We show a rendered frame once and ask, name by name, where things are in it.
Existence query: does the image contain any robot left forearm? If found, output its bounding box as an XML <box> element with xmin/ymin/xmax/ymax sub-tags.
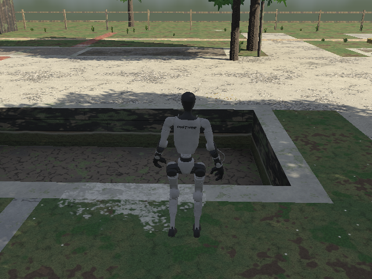
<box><xmin>154</xmin><ymin>140</ymin><xmax>164</xmax><ymax>159</ymax></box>

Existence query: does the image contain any right robot hand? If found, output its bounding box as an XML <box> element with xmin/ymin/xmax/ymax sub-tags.
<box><xmin>210</xmin><ymin>166</ymin><xmax>224</xmax><ymax>181</ymax></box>

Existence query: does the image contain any robot right forearm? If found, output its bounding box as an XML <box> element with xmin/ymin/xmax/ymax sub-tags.
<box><xmin>210</xmin><ymin>142</ymin><xmax>223</xmax><ymax>168</ymax></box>

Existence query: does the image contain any right robot foot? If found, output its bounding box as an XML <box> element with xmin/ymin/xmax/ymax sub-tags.
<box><xmin>192</xmin><ymin>224</ymin><xmax>201</xmax><ymax>238</ymax></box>

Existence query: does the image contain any robot right upper arm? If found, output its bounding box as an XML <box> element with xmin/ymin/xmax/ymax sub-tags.
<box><xmin>199</xmin><ymin>118</ymin><xmax>215</xmax><ymax>151</ymax></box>

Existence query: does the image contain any robot left upper arm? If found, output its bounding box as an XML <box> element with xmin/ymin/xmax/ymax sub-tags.
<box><xmin>159</xmin><ymin>117</ymin><xmax>175</xmax><ymax>148</ymax></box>

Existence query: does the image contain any left robot hand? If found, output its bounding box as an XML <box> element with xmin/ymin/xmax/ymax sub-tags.
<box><xmin>153</xmin><ymin>157</ymin><xmax>166</xmax><ymax>168</ymax></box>

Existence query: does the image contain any left robot shin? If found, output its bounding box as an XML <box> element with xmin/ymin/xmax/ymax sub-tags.
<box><xmin>169</xmin><ymin>189</ymin><xmax>178</xmax><ymax>229</ymax></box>

